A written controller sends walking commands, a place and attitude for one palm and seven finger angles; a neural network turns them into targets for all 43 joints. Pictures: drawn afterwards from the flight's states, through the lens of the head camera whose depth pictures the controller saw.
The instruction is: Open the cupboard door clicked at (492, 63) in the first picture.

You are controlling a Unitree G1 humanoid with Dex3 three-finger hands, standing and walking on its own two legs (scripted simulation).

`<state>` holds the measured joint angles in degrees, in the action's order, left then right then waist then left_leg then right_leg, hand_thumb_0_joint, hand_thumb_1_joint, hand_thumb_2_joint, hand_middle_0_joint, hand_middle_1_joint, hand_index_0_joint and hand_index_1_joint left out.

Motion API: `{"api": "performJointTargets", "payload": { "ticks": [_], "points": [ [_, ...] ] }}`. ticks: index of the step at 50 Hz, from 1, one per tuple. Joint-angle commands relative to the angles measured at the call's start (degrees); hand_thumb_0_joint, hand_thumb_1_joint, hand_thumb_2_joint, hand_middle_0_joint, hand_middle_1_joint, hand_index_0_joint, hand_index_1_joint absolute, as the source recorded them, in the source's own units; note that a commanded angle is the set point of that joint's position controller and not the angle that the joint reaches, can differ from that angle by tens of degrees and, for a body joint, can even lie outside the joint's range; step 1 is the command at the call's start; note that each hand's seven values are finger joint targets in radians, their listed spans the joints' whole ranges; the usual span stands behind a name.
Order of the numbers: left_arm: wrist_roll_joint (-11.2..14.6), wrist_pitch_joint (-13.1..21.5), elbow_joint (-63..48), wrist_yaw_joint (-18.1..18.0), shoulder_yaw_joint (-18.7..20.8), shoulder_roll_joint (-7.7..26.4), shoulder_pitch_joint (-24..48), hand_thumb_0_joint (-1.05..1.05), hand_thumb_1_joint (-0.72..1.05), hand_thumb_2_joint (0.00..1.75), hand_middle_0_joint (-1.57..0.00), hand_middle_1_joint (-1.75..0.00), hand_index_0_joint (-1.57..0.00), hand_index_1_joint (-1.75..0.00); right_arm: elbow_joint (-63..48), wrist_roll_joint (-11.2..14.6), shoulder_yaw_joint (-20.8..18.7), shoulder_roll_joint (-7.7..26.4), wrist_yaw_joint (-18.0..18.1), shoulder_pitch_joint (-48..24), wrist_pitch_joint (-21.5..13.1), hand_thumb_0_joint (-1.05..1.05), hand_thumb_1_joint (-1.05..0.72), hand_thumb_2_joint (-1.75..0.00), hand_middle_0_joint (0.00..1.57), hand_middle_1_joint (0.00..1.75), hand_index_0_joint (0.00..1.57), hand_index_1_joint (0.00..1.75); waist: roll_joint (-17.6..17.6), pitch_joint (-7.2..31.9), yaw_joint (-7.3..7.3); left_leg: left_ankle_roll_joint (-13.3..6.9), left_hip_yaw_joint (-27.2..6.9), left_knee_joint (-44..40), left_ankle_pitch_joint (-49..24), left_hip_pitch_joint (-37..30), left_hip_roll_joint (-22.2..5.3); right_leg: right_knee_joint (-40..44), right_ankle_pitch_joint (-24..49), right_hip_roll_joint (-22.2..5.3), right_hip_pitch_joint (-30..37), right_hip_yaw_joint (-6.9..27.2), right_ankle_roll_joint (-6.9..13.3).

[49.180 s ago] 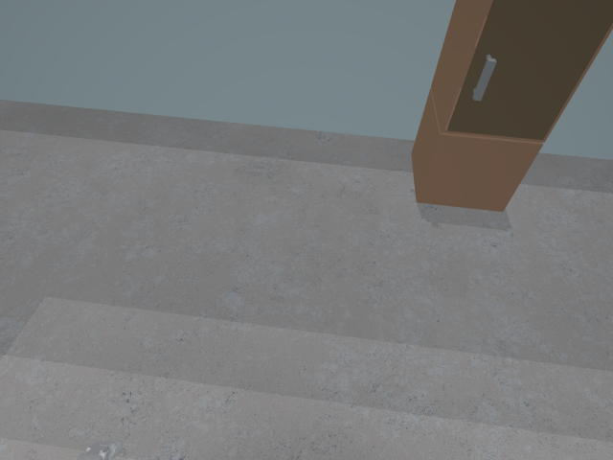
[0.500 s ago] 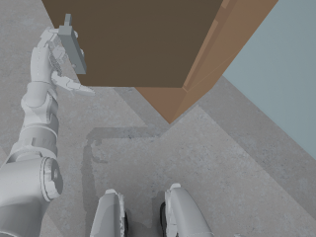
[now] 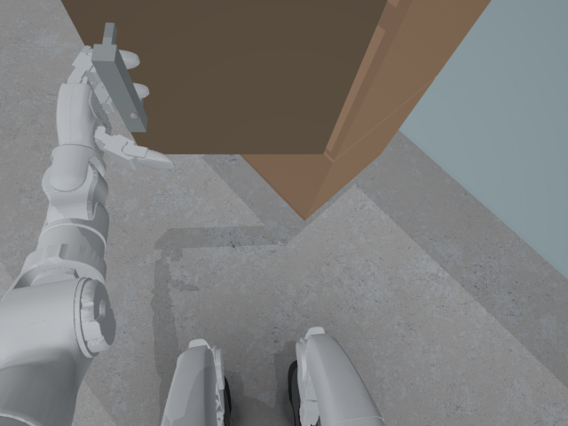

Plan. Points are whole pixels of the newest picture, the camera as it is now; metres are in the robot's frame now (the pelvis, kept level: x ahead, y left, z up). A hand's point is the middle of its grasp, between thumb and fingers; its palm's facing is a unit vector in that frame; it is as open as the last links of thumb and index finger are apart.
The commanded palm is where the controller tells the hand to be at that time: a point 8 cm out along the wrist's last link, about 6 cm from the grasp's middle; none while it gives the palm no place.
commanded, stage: close the thumb around the handle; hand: left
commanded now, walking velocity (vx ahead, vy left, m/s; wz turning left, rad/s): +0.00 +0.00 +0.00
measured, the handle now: (125, 81) +0.58 +0.17 +0.03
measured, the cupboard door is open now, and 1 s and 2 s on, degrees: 51 51 95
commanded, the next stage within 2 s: pull the door open along its arc in 0.76 s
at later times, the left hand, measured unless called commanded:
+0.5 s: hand (130, 117) +0.52 +0.16 +0.03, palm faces -0.03 -1.00 -0.02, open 8.7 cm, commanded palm +0.50 +0.20 +0.04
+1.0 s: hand (136, 119) +0.52 +0.16 +0.03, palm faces -0.02 -1.00 -0.02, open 6.4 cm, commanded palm +0.48 +0.19 +0.04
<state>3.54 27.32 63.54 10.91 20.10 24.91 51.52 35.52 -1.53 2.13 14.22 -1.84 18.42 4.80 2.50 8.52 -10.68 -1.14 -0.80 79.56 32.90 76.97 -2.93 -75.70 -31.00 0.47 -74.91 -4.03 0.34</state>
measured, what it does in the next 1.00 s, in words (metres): stands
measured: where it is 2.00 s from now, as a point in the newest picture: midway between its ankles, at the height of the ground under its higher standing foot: (262, 424)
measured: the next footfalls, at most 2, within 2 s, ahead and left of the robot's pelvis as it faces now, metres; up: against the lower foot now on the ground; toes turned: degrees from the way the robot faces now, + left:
none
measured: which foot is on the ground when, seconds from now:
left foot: down 0.00-1.00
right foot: down 0.00-1.00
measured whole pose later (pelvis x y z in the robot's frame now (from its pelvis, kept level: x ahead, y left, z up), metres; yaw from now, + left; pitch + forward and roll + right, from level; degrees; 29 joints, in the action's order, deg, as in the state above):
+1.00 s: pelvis +0.01 +0.00 +0.00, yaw +0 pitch +30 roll -4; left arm 3.8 28.4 61.9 8.9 19.1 22.8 48.7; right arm 35.6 -1.7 1.7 13.8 -2.1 17.9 5.0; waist 2.4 8.9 -10.4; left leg -1.5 -0.3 78.7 33.3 75.3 -2.8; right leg -74.8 -31.2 0.5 -73.4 -3.4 -0.1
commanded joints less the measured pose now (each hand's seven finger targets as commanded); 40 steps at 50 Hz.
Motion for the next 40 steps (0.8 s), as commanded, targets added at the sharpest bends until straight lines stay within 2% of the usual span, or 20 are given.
{"api": "performJointTargets", "payload": {
  "ticks": [1, 3, 4, 7, 12, 13, 14, 16, 19, 20, 21, 23, 26, 28, 29, 30, 31, 35, 37, 40],
  "points": [
    [0.7, 3.8, -11.1, -0.1, 0.8, 11.2, 25.2, 0.00, -0.50, 0.30, -0.30, -1.20, -0.30, -1.20, -2.1, -0.4, -3.6, 10.6, 1.2, 10.1, -1.0, 0.00, -0.90, -0.90, 0.20, 0.30, 0.20, 0.30, 5.4, 31.3, -1.93, -0.7, -3.2, -7.9, -21.2, -24.3, 1.8, 8.8, 17.2, 2.0, 15.0, 1.9, 1.0],
    [0.3, 3.9, -11.0, -0.3, 1.5, 12.2, 24.4, 0.00, -0.50, 0.30, -0.30, -1.20, -0.30, -1.20, -2.2, -0.4, -3.7, 10.6, 1.1, 9.9, -0.9, 0.00, -0.90, -0.90, 0.20, 0.30, 0.20, 0.30, 6.3, 32.2, -1.14, -0.5, -2.9, -7.8, -21.6, -24.0, 1.9, 8.7, 17.8, 2.0, 15.9, 2.1, 1.0],
    [0.3, 3.8, -10.8, -0.2, 0.9, 11.5, 24.6, 0.00, -0.44, 0.32, -0.30, -1.21, -0.30, -1.21, -2.3, -0.4, -3.6, 10.5, 1.1, 9.8, -0.9, 0.00, -0.90, -0.90, 0.20, 0.30, 0.20, 0.30, 6.0, 31.9, -1.58, -0.6, -2.7, -7.7, -21.6, -23.6, 2.0, 8.8, 18.1, 1.9, 16.0, 2.2, 1.0],
    [0.1, 4.4, -12.0, -0.2, 1.8, 12.7, 23.7, 0.00, -0.28, 0.40, -0.32, -1.22, -0.32, -1.22, -2.5, -0.5, -3.7, 10.5, 1.0, 9.7, -1.0, 0.00, -0.90, -0.90, 0.20, 0.30, 0.20, 0.30, 8.1, 33.5, -0.53, -0.4, -2.9, -7.8, -23.0, -25.1, 1.9, 8.3, 18.8, 1.9, 16.0, 2.1, 1.2],
    [0.4, 4.2, -11.9, 0.2, 1.0, 11.4, 22.0, 0.00, 0.00, 0.52, -0.34, -1.25, -0.34, -1.25, -2.7, -0.3, -3.9, 10.6, 0.9, 9.5, -0.8, 0.00, -0.90, -0.90, 0.20, 0.30, 0.20, 0.30, 7.4, 32.9, -0.68, -0.2, -3.0, -8.0, -24.0, -26.2, 1.7, 8.3, 19.4, 1.9, 15.5, 1.8, 1.2],
    [0.6, 3.8, -11.7, 0.4, 0.0, 10.2, 22.7, 0.00, 0.06, 0.54, -0.34, -1.26, -0.34, -1.26, -2.7, -0.3, -3.8, 10.5, 0.8, 9.4, -0.8, 0.00, -0.90, -0.90, 0.20, 0.30, 0.20, 0.30, 7.2, 32.3, -1.27, -0.4, -2.9, -7.9, -23.2, -25.5, 1.7, 8.5, 19.2, 1.9, 15.4, 1.9, 1.0],
    [0.8, 3.6, -11.2, 0.2, 1.5, 12.0, 22.5, 0.00, 0.12, 0.56, -0.34, -1.27, -0.34, -1.27, -2.6, -0.2, -3.8, 10.7, 1.0, 9.6, -0.8, 0.00, -0.90, -0.90, 0.20, 0.30, 0.20, 0.30, 6.1, 31.6, -1.04, -0.4, -2.8, -8.0, -22.6, -24.4, 1.7, 8.8, 19.0, 1.9, 16.4, 2.0, 1.0],
    [1.0, 3.5, -11.5, 0.4, 1.7, 12.5, 23.8, 0.00, 0.23, 0.61, -0.35, -1.28, -0.35, -1.28, -2.6, -0.2, -3.7, 10.7, 1.1, 9.7, -0.9, 0.00, -0.90, -0.90, 0.20, 0.30, 0.20, 0.30, 5.5, 31.0, -1.41, -0.6, -2.9, -8.0, -21.8, -23.8, 1.8, 8.7, 18.5, 2.0, 16.4, 2.1, 1.0],
    [1.0, 4.0, -12.6, 0.5, 0.1, 10.2, 23.5, 0.00, 0.40, 0.68, -0.36, -1.30, -0.36, -1.30, -2.7, -0.1, -3.8, 10.5, 1.0, 9.1, -1.1, 0.00, -0.90, -0.90, 0.20, 0.30, 0.20, 0.30, 7.5, 32.5, -1.10, -0.3, -3.0, -8.2, -22.6, -26.1, 1.9, 8.8, 18.2, 1.9, 15.1, 1.9, 1.1],
    [1.0, 4.4, -13.0, 0.3, 1.3, 11.8, 24.1, 0.00, 0.45, 0.71, -0.37, -1.30, -0.37, -1.30, -2.4, -0.3, -3.8, 10.7, 1.1, 9.3, -1.1, 0.00, -0.90, -0.90, 0.20, 0.30, 0.20, 0.30, 6.5, 32.5, -1.16, -0.3, -3.3, -8.2, -22.8, -26.0, 1.7, 8.7, 18.2, 1.9, 15.3, 1.8, 1.1],
    [1.1, 4.9, -14.2, 0.4, 0.4, 11.2, 24.9, 0.00, 0.51, 0.73, -0.37, -1.31, -0.37, -1.31, -2.3, -0.4, -3.8, 10.6, 1.1, 9.4, -1.3, 0.00, -0.90, -0.90, 0.20, 0.30, 0.20, 0.30, 8.3, 33.2, -1.27, -0.3, -3.5, -8.1, -24.0, -27.5, 1.7, 8.2, 18.6, 1.9, 14.5, 1.7, 1.2],
    [1.1, 5.1, -14.5, 0.5, 1.0, 11.3, 23.4, 0.00, 0.62, 0.78, -0.38, -1.32, -0.38, -1.32, -2.2, -0.4, -4.0, 10.7, 1.1, 9.5, -1.3, 0.00, -0.90, -0.90, 0.20, 0.30, 0.20, 0.30, 8.7, 35.0, -0.73, 0.0, -3.5, -8.0, -26.0, -29.4, 1.6, 8.2, 19.9, 1.9, 14.6, 1.6, 1.2],
    [1.2, 4.8, -13.5, 0.6, 0.7, 10.8, 22.1, 0.00, 0.79, 0.85, -0.39, -1.34, -0.39, -1.34, -2.3, -0.4, -3.9, 10.7, 1.0, 9.6, -1.1, 0.00, -0.90, -0.90, 0.20, 0.30, 0.20, 0.30, 8.3, 33.4, -0.65, 0.1, -3.8, -8.3, -26.5, -29.5, 1.5, 8.2, 19.7, 2.0, 14.1, 1.3, 1.3],
    [1.3, 4.7, -14.5, 0.4, 0.4, 10.2, 22.8, 0.00, 0.90, 0.90, -0.40, -1.35, -0.40, -1.35, -2.2, -0.4, -4.1, 10.6, 0.9, 9.4, -1.1, 0.00, -0.90, -0.90, 0.20, 0.30, 0.20, 0.30, 8.4, 34.3, -0.70, 0.2, -3.9, -8.6, -26.5, -30.1, 1.5, 8.4, 19.7, 1.9, 14.5, 1.2, 1.2],
    [1.2, 4.8, -14.9, 0.3, 1.5, 11.5, 21.5, 0.00, 0.90, 0.90, -0.40, -1.35, -0.40, -1.35, -2.4, -0.4, -4.1, 10.8, 0.9, 9.4, -1.0, 0.00, -0.90, -0.90, 0.20, 0.30, 0.20, 0.30, 8.2, 34.9, 0.04, 0.3, -3.8, -8.7, -27.1, -30.1, 1.5, 8.3, 20.3, 2.0, 15.4, 1.3, 1.3],
    [1.3, 4.6, -14.7, 0.4, 0.2, 9.8, 20.8, 0.00, 0.90, 0.90, -0.40, -1.35, -0.40, -1.35, -2.6, -0.3, -4.0, 10.4, 0.8, 9.2, -1.0, 0.00, -0.90, -0.90, 0.20, 0.30, 0.20, 0.30, 8.3, 34.4, -0.15, 0.3, -3.6, -8.9, -27.1, -29.9, 1.6, 8.5, 20.6, 2.0, 15.7, 1.3, 1.3],
    [1.5, 4.9, -15.4, 0.3, 0.5, 9.9, 21.2, 0.00, 0.90, 0.90, -0.40, -1.35, -0.40, -1.35, -2.6, -0.3, -4.1, 10.6, 0.9, 9.4, -1.1, 0.00, -0.90, -0.90, 0.20, 0.30, 0.20, 0.30, 7.9, 35.0, -0.37, 0.2, -3.9, -8.7, -27.9, -30.8, 1.5, 8.3, 20.9, 2.0, 15.0, 1.3, 1.4],
    [1.1, 4.9, -14.2, -0.6, -0.3, 8.7, 22.1, 0.00, 0.90, 0.90, -0.40, -1.35, -0.40, -1.35, -2.2, -0.4, -4.2, 10.5, 0.8, 9.4, -0.8, 0.00, -0.90, -0.90, 0.20, 0.30, 0.20, 0.30, 7.5, 32.1, -0.92, 0.4, -4.2, -9.1, -26.8, -30.4, 1.4, 8.6, 19.2, 2.0, 13.1, 0.8, 1.2],
    [0.5, 5.4, -13.8, -1.1, 0.9, 10.3, 21.9, 0.00, 0.90, 0.90, -0.40, -1.35, -0.40, -1.35, -2.2, -0.5, -4.2, 10.7, 0.9, 9.6, -0.8, 0.00, -0.90, -0.90, 0.20, 0.30, 0.20, 0.30, 7.8, 32.8, -0.54, 0.6, -4.2, -8.9, -27.4, -30.5, 1.4, 8.2, 19.4, 1.9, 13.2, 0.9, 1.3],
    [0.2, 5.5, -13.3, -1.6, 0.0, 9.3, 23.0, 0.00, 0.90, 0.90, -0.40, -1.35, -0.40, -1.35, -2.0, -0.7, -4.1, 10.5, 0.8, 9.5, -0.7, 0.00, -0.90, -0.90, 0.20, 0.30, 0.20, 0.30, 7.4, 31.3, -1.01, 0.4, -4.1, -9.0, -25.9, -29.3, 1.5, 8.4, 18.6, 1.9, 13.2, 1.0, 1.2]
  ]
}}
